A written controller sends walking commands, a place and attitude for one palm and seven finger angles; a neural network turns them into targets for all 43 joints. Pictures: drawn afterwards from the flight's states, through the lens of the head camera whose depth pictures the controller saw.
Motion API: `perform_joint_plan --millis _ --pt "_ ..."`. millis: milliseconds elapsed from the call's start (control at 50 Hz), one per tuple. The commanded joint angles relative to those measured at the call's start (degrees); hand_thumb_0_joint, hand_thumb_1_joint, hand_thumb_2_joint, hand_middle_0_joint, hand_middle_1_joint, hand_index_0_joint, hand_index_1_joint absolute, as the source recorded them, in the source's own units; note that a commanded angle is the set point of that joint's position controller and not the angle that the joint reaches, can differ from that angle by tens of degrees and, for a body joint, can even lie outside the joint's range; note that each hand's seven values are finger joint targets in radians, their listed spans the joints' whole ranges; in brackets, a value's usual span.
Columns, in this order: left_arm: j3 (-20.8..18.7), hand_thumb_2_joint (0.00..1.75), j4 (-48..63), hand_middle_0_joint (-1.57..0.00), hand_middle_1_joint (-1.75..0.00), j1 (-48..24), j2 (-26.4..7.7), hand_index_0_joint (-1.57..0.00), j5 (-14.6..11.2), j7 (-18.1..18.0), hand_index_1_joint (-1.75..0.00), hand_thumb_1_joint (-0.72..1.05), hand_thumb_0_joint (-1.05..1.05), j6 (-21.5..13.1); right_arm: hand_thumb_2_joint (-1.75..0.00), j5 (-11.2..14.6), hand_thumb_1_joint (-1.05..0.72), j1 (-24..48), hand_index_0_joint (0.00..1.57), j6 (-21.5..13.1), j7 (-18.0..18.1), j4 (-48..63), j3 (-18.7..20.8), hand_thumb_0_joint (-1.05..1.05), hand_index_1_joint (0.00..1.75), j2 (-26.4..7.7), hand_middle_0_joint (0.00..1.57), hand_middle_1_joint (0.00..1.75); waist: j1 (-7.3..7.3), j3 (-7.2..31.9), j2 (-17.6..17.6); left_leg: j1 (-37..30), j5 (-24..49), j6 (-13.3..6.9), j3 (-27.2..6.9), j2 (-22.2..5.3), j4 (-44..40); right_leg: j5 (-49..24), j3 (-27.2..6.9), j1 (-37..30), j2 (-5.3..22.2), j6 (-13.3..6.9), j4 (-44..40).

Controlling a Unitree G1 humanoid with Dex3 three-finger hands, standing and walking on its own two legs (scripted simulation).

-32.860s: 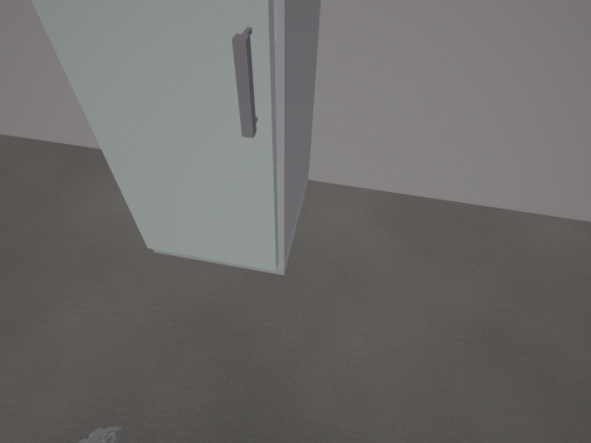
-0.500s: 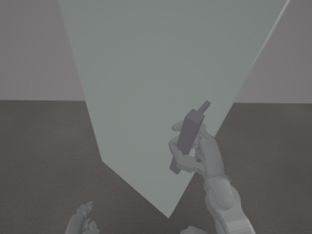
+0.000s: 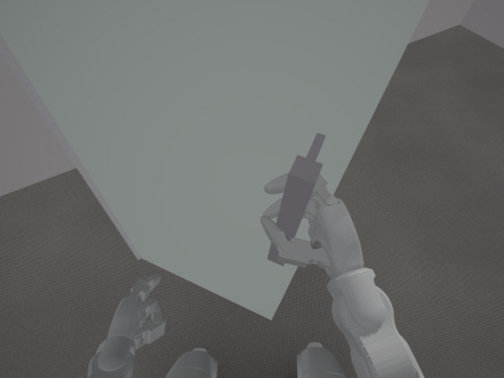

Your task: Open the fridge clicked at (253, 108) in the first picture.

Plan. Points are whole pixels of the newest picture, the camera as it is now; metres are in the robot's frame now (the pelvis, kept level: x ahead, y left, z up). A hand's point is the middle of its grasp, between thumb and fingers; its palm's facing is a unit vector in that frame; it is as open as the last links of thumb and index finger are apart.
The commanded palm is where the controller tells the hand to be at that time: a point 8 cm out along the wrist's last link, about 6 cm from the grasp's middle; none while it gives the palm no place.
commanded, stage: walk backward, drawing the door open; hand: right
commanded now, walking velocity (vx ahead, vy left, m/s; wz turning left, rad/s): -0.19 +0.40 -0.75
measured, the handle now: (295, 207) +0.32 -0.03 +0.12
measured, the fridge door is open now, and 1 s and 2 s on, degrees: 56 86 78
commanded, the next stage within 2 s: stop walking and hold the door back in 0.68 s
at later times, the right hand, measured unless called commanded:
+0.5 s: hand (202, 317) +0.17 +0.08 +0.13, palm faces +0.20 +0.97 -0.14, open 7.2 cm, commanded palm +0.13 +0.03 +0.13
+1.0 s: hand out of the picture +0.10 +0.18 +0.13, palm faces +0.65 +0.73 -0.19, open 7.0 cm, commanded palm +0.07 +0.11 +0.12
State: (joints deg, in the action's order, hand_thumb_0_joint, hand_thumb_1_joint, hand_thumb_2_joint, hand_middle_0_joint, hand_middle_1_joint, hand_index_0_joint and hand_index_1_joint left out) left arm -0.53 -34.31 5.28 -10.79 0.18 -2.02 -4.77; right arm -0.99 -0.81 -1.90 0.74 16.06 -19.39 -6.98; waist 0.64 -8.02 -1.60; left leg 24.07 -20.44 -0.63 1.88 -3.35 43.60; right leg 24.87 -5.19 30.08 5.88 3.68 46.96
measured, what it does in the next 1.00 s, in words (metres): steps to the left, turning right: right foot, then left foot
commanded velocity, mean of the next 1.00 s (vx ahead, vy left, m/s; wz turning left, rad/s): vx -0.09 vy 0.21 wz -0.57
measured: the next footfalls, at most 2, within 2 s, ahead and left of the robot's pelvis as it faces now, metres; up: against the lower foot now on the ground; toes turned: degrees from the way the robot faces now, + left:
right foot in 0.18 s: +0.01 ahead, -0.10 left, +0.00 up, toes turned -16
left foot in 0.32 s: +0.08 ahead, +0.23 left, +0.00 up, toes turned -12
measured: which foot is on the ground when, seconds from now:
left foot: down 0.00-0.16, up 0.18-0.30, down 0.32-0.54, up 0.56-0.70, down 0.72-1.00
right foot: up 0.00-0.16, down 0.18-0.30, up 0.32-0.52, down 0.54-0.72, up 0.74-1.00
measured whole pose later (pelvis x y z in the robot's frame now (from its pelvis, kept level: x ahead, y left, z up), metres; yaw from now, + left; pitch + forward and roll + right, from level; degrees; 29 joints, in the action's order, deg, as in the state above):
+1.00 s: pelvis -0.05 +0.45 +0.03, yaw -44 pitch -3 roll -4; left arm 0.9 -38.1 7.5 -14.1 0.3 -5.6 -1.2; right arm 1.9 3.5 -1.2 4.3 -1.9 -9.1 -9.4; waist -2.7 -2.6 0.7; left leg 20.7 -6.7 -5.2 12.9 -5.8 28.9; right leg 33.2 6.7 14.7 -3.5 -0.1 48.8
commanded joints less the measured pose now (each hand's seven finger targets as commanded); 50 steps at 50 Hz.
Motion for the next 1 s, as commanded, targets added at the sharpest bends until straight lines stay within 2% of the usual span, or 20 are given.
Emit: perform_joint_plan --millis 0,100,120,140,160,240,260,300,340,460,480,500,520,540,640,680,700,740,820,980 --pt "-1.8 0.90 8.1 -0.20 -0.30 -4.9 -2.3 -0.20 0.1 -1.9 -0.30 0.90 0.00 -3.8 -0.90 -1.1 -0.90 11.9 0.45 -3.7 1.7 19.5 4.2 0.00 1.40 -0.1 0.45 1.40 -0.18 20.0 14.3 -11.8 13.4 -10.9 -10.3 -14.8 -20.4 11.3 9.0 0.2 -4.2 -2.2 23.2" --pt "-1.1 0.90 7.8 -0.20 -0.30 -1.5 -3.0 -0.20 0.8 -2.6 -0.30 0.90 0.00 -4.7 -0.90 -0.4 -0.90 13.0 0.45 -6.7 0.4 16.7 1.8 0.00 1.40 3.2 0.45 1.40 3.27 19.8 12.4 -6.6 28.6 -6.6 3.7 -9.3 -1.9 -2.8 10.1 -18.4 -1.0 -4.0 -11.5" --pt "-1.9 0.90 8.2 -0.20 -0.30 -0.1 -5.8 -0.20 1.1 -2.3 -0.30 0.90 0.00 -4.4 -0.90 -0.3 -0.90 12.3 0.45 -6.9 0.4 14.4 0.2 0.00 1.40 4.4 0.45 1.40 4.39 19.4 2.8 6.9 17.1 -2.8 5.5 -6.8 7.6 -19.6 -1.8 -29.8 8.1 -7.0 -19.7" --pt "-2.7 0.90 9.9 -0.20 -0.30 -2.3 -9.0 -0.20 2.4 -2.0 -0.30 0.90 0.00 -4.2 -0.90 -0.6 -0.90 11.4 0.45 -7.7 0.1 15.0 0.3 0.00 1.40 4.8 0.45 1.40 3.10 18.6 -12.4 17.6 -7.3 2.7 2.1 0.2 19.4 -40.4 -30.9 -33.3 27.1 -16.0 -27.1" --pt "-2.4 0.90 10.0 -0.20 -0.30 -4.0 -10.5 -0.20 2.3 -1.6 -0.30 0.90 0.00 -2.9 -0.90 -2.0 -0.90 11.1 0.45 -8.5 0.3 13.6 3.0 0.00 1.40 2.0 0.45 1.40 2.23 17.5 -4.4 12.8 -6.4 3.9 -8.1 -1.6 25.3 -27.6 -36.8 -26.3 31.0 -18.6 -31.1" --pt "-2.0 0.90 9.0 -0.20 -0.30 -8.7 -8.0 -0.20 0.5 -0.1 -0.30 0.90 0.00 -2.5 -0.90 0.1 -0.90 6.4 0.45 -6.4 0.9 16.8 4.4 0.00 1.40 2.9 0.45 1.40 -1.59 12.4 -12.7 -14.0 -2.0 2.4 -4.1 0.0 -3.5 0.2 -6.5 0.3 11.9 -8.1 -23.8" --pt "-2.0 0.90 8.7 -0.20 -0.30 -6.1 -6.4 -0.20 -0.5 0.1 -0.30 0.90 0.00 -2.4 -0.90 -0.2 -0.90 7.4 0.45 -5.9 1.3 17.6 4.6 0.00 1.40 2.5 0.45 1.40 -1.39 17.0 -5.1 -18.7 0.5 0.7 -1.0 -0.6 -14.6 6.5 0.0 -1.0 5.1 -5.1 -16.1" --pt "-1.8 0.90 9.9 -0.20 -0.30 -5.2 -1.8 -0.20 -1.2 -0.6 -0.30 0.90 0.00 -3.6 -0.90 -0.3 -0.90 12.0 0.45 -4.6 2.7 22.9 9.8 0.00 1.40 -4.2 0.45 1.40 -1.86 21.7 22.6 -11.3 -1.0 -9.5 -16.0 -14.1 -27.8 12.8 10.5 -2.5 -7.9 -1.2 16.9" --pt "-1.9 0.90 8.3 -0.20 -0.30 -4.1 -2.8 -0.20 -0.2 -1.5 -0.30 0.90 0.00 -3.6 -0.90 -0.2 -0.90 8.1 0.45 -3.3 2.5 20.3 9.3 0.00 1.40 -3.7 0.45 1.40 -0.88 20.1 17.0 -10.4 6.3 -11.5 -12.9 -15.7 -23.6 12.0 8.3 -2.4 -4.4 -2.2 26.2" --pt "-1.0 0.90 8.4 -0.20 -0.30 -1.0 -3.0 -0.20 1.2 -2.5 -0.30 0.90 0.00 -4.0 -0.90 -0.2 -0.90 7.6 0.45 -6.4 1.5 17.6 8.1 0.00 1.40 -0.6 0.45 1.40 1.35 19.5 12.5 -11.0 21.1 -7.4 2.4 -9.6 -13.7 5.5 12.5 -16.2 -3.0 -3.3 -6.4" --pt "-1.1 0.90 8.5 -0.20 -0.30 1.2 -3.3 -0.20 1.2 -2.4 -0.30 0.90 0.00 -4.2 -0.90 -0.3 -0.90 8.5 0.45 -6.7 1.3 17.2 7.6 0.00 1.40 -0.4 0.45 1.40 2.73 19.2 10.4 -4.5 16.9 -5.1 3.3 -8.9 -8.5 0.8 9.9 -22.8 -0.3 -4.9 -13.7" --pt "-1.5 0.90 9.4 -0.20 -0.30 1.8 -5.7 -0.20 1.4 -2.2 -0.30 0.90 0.00 -4.1 -0.90 -0.2 -0.90 9.2 0.45 -7.1 1.1 17.2 6.9 0.00 1.40 0.1 0.45 1.40 3.69 17.2 0.3 8.0 7.4 -1.4 4.6 -6.0 2.2 -8.0 -5.1 -29.4 9.9 -8.9 -23.7" --pt "-2.7 0.90 10.9 -0.20 -0.30 -0.1 -9.2 -0.20 2.6 -2.4 -0.30 0.90 0.00 -3.6 -0.90 -1.1 -0.90 7.1 0.45 -7.7 1.2 15.4 6.3 0.00 1.40 0.5 0.45 1.40 2.62 15.1 -15.4 16.3 -6.0 3.7 0.5 -0.4 18.0 -24.0 -34.2 -29.9 29.2 -17.4 -31.2" --pt "-2.6 0.90 11.3 -0.20 -0.30 -3.3 -10.8 -0.20 2.7 -2.5 -0.30 0.90 0.00 -2.3 -0.90 -2.2 -0.90 7.4 0.45 -8.9 1.4 16.0 10.3 0.00 1.40 -2.7 0.45 1.40 0.76 14.5 -10.3 13.6 -4.6 5.0 -9.2 -1.6 26.7 -24.2 -38.0 -24.4 33.6 -19.9 -33.6" --pt "-2.5 0.90 8.9 -0.20 -0.30 -5.4 -8.3 -0.20 -0.1 -0.6 -0.30 0.90 0.00 -3.3 -0.90 0.4 -0.90 3.8 0.45 -6.3 1.4 18.0 10.3 0.00 1.40 -0.6 0.45 1.40 -1.85 12.2 -12.5 -15.0 0.5 2.9 0.0 1.9 -5.2 1.8 -3.9 -2.3 10.2 -7.1 -24.8" --pt "-2.3 0.90 8.2 -0.20 -0.30 -2.7 -4.7 -0.20 -1.5 -0.7 -0.30 0.90 0.00 -3.4 -0.90 0.2 -0.90 5.8 0.45 -5.7 2.4 19.9 11.9 0.00 1.40 -2.9 0.45 1.40 -1.26 19.2 7.5 -16.0 -0.1 -0.5 0.1 -2.3 -22.5 8.7 6.2 -6.9 -2.1 -2.9 -7.0" --pt "-1.9 0.90 8.9 -0.20 -0.30 -4.2 -2.0 -0.20 -1.3 -1.1 -0.30 0.90 0.00 -4.0 -0.90 0.3 -0.90 7.1 0.45 -5.2 3.3 22.9 15.8 0.00 1.40 -7.3 0.45 1.40 -1.61 20.2 21.5 -12.4 -2.3 -6.9 -12.6 -12.6 -27.0 11.4 10.8 -2.6 -6.9 -1.0 11.3" --pt "-2.6 0.90 7.0 -0.20 -0.30 -3.2 -3.1 -0.20 -0.3 -2.3 -0.30 0.90 0.00 -4.7 -0.90 0.9 -0.90 0.9 0.45 -4.2 3.6 21.0 18.0 0.00 1.40 -8.7 0.45 1.40 -1.77 20.4 17.1 -10.5 7.4 -11.2 -13.7 -16.5 -24.3 13.4 8.3 -3.2 -4.4 -2.2 24.0" --pt "-0.5 0.90 4.7 -0.20 -0.30 -3.2 -4.3 -0.20 0.3 -3.8 -0.30 0.90 0.00 -3.4 -0.90 2.0 -0.90 10.0 0.45 -3.2 4.6 9.5 18.7 0.00 1.40 -8.2 0.45 1.40 -2.28 21.2 11.7 -16.2 20.3 -9.2 -9.8 -16.7 -21.2 11.4 10.0 -5.3 -5.1 -2.1 15.6" --pt "0.7 0.90 4.1 -0.20 -0.30 -0.5 -7.8 -0.20 -0.7 -3.5 -0.30 0.90 0.00 3.2 -0.90 2.8 -0.90 35.5 0.45 -3.3 6.4 -14.4 17.6 0.00 1.40 -9.0 0.45 1.40 -1.47 18.7 13.4 -11.0 -12.3 1.9 -10.0 -13.3 -37.1 9.2 12.9 -21.1 -10.1 -5.8 -15.1"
